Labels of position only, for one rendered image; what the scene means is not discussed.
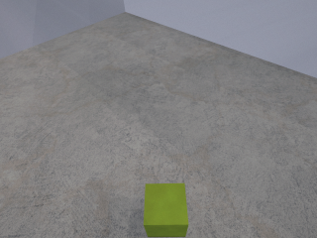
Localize carton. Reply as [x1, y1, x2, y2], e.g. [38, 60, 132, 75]
[144, 182, 189, 237]

